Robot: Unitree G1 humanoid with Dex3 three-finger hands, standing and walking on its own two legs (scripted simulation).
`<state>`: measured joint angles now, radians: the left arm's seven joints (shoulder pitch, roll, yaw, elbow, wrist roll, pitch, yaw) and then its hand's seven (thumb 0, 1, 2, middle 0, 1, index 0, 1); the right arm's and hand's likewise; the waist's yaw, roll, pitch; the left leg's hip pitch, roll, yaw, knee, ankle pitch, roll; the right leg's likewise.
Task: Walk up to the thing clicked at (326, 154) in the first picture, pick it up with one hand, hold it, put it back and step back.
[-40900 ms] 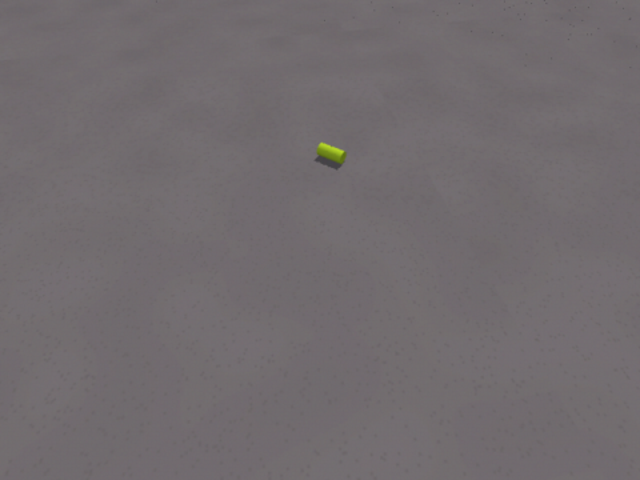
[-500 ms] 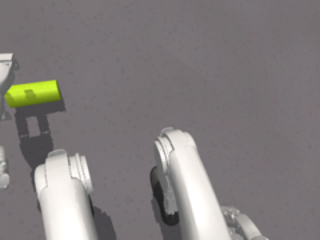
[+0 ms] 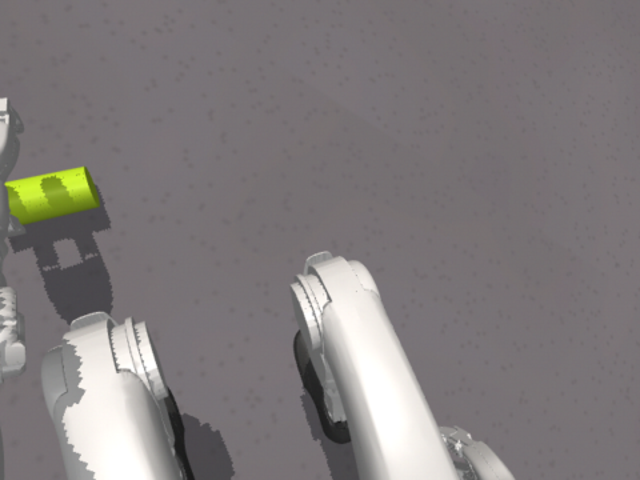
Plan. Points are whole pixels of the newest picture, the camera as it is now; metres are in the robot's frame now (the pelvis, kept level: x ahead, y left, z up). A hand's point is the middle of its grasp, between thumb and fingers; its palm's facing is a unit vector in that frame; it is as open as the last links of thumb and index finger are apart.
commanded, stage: close in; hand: left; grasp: from above
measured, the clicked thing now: (42, 197) +0.51 +0.26 -0.30
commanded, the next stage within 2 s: rest palm in 0.22 s
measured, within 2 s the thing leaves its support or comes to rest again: neither
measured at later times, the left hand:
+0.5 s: hand (17, 198) +0.48 +0.26 -0.21, palm faces -0.47 -0.06 -0.88, open 13.2 cm
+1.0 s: hand (33, 203) +0.49 +0.26 -0.25, palm faces -0.46 -0.09 -0.88, open 13.2 cm
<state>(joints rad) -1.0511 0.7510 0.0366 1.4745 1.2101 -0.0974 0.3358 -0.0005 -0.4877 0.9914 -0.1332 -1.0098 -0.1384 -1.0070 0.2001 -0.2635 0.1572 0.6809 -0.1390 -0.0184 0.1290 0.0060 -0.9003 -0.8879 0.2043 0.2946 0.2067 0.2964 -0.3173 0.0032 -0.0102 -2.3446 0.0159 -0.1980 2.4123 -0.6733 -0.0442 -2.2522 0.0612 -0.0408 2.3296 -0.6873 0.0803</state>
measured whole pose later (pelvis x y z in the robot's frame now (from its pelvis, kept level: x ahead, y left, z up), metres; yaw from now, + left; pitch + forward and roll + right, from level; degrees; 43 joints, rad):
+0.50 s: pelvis +0.00 +0.00 -0.01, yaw -1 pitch +32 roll -10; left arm -1.13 0.82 0.02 1.65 1.29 -0.18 0.47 0.00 -0.42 1.02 -0.10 -1.13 -0.14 -1.09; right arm 0.15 -0.30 0.18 0.67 -0.19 -0.07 0.13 0.00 -0.90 -0.89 0.20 0.29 0.21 0.30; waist -0.36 -0.05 0.04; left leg -2.36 0.00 -0.23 2.45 -0.67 -0.05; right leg -2.26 0.06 -0.07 2.35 -0.68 0.07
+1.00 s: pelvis +0.01 +0.00 -0.02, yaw -4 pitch +31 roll -12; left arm -1.10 0.89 0.06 1.70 1.27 -0.17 0.56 0.00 -0.42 1.02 -0.10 -1.11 -0.13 -1.08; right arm 0.13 -0.30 0.26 0.67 -0.24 -0.16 0.20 0.00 -0.90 -0.89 0.20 0.29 0.21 0.30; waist -0.39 -0.09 0.11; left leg -2.36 0.02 -0.28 2.51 -0.72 -0.05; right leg -2.24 0.08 -0.10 2.37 -0.70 0.09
